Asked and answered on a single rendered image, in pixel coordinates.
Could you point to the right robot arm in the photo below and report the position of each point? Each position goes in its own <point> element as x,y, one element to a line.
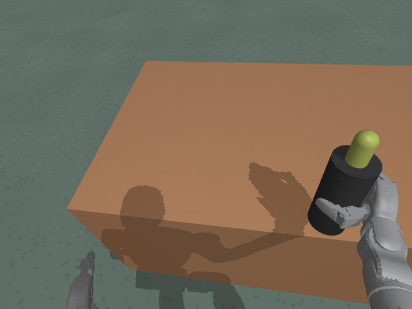
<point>386,274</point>

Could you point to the right robot hand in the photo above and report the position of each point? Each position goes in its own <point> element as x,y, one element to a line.
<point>380,201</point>

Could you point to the bottle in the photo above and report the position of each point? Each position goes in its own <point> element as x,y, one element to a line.
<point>349,175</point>

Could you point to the left robot hand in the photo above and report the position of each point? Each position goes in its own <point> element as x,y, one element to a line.
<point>81,290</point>

